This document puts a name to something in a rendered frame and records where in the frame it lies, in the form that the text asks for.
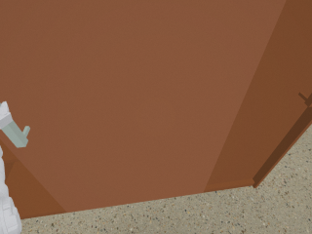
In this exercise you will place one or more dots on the robot left upper arm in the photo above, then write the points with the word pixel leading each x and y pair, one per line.
pixel 10 222

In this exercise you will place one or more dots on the left robot hand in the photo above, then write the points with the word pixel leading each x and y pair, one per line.
pixel 5 115

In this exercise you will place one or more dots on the wardrobe door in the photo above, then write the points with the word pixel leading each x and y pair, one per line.
pixel 127 101
pixel 271 105

